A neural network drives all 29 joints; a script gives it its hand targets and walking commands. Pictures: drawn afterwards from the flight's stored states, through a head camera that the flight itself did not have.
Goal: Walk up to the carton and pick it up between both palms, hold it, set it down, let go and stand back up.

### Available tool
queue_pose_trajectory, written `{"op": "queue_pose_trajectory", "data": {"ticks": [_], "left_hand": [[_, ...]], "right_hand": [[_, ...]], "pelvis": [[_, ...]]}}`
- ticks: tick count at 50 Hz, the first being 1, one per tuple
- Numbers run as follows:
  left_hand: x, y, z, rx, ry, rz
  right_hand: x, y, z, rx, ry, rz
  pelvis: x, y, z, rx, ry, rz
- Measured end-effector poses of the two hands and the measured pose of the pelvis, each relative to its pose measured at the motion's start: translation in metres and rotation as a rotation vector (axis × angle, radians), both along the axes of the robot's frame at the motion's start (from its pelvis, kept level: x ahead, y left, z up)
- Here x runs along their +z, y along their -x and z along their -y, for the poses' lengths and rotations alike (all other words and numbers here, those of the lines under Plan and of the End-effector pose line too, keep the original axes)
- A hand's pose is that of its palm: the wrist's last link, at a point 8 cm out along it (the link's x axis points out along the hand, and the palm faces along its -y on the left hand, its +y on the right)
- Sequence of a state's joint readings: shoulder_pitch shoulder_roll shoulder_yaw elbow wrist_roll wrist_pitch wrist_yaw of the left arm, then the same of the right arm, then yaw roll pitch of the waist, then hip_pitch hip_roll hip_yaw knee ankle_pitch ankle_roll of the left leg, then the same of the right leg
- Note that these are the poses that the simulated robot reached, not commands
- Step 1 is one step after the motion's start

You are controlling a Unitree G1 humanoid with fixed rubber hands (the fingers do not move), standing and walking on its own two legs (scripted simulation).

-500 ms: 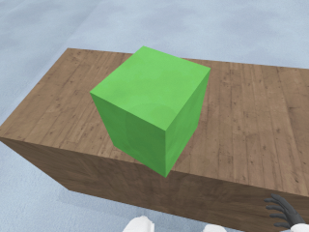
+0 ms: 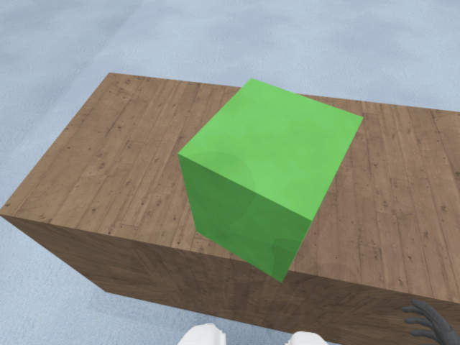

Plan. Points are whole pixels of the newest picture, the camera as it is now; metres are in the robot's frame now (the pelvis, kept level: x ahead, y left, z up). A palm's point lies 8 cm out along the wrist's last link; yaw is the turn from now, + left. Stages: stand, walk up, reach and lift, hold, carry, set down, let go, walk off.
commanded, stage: walk up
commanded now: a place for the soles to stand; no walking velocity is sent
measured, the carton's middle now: (266, 183) +0.37 -0.05 +0.05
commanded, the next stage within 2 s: none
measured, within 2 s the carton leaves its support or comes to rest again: neither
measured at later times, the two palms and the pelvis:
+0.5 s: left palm out of the picture +0.08 +0.41 -0.05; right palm out of the picture +0.12 -0.24 -0.04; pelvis +0.01 +0.07 +0.02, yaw -3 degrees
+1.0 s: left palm out of the picture +0.13 +0.47 -0.06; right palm (362, 344) +0.13 -0.19 -0.06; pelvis +0.03 +0.14 +0.01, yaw -6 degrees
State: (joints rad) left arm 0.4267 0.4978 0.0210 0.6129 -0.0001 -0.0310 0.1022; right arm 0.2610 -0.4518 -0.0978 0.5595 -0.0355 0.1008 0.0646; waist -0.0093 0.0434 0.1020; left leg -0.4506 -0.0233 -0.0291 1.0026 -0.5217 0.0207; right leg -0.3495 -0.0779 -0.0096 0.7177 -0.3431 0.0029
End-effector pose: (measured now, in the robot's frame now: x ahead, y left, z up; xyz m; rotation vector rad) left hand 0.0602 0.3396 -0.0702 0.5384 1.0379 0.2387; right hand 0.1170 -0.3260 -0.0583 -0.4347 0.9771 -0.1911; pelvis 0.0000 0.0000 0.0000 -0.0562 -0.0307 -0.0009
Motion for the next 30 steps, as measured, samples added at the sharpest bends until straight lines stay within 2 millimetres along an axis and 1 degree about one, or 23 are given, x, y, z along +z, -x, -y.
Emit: {"op": "queue_pose_trajectory", "data": {"ticks": [2,6,9,12,16,21,26,30], "left_hand": [[-0.001,0.003,-0.012,0.007,-0.001,0.002],[-0.006,0.005,-0.044,0.017,-0.006,-0.01],[0.0,-0.003,-0.057,0.013,-0.003,-0.013],[0.008,-0.009,-0.066,0.001,0.003,-0.006],[0.014,-0.014,-0.075,-0.004,0.002,-0.011],[0.015,-0.018,-0.079,-0.006,-0.003,-0.023],[0.018,-0.026,-0.074,-0.015,-0.015,-0.02],[0.02,-0.031,-0.066,-0.027,-0.033,-0.011]], "right_hand": [[-0.002,-0.002,-0.013,0.01,-0.002,-0.005],[-0.007,-0.005,-0.047,0.028,-0.016,0.008],[0.0,0.001,-0.068,0.011,-0.027,0.014],[0.011,0.004,-0.078,-0.008,-0.021,0.022],[0.02,0.005,-0.085,-0.023,-0.014,0.036],[0.022,0.004,-0.087,-0.035,-0.015,0.041],[0.016,0.0,-0.081,-0.041,-0.032,0.038],[0.006,-0.007,-0.073,-0.042,-0.058,0.035]], "pelvis": [[-0.001,0.001,-0.012,0.009,0.003,-0.005],[-0.006,0.001,-0.042,0.013,0.011,-0.004],[0.003,0.002,-0.057,0.0,0.023,-0.007],[0.013,0.001,-0.067,-0.013,0.027,-0.003],[0.02,-0.001,-0.076,-0.027,0.028,0.008],[0.022,-0.006,-0.078,-0.038,0.026,0.014],[0.021,-0.012,-0.073,-0.046,0.012,0.013],[0.016,-0.018,-0.063,-0.05,-0.007,0.014]]}}
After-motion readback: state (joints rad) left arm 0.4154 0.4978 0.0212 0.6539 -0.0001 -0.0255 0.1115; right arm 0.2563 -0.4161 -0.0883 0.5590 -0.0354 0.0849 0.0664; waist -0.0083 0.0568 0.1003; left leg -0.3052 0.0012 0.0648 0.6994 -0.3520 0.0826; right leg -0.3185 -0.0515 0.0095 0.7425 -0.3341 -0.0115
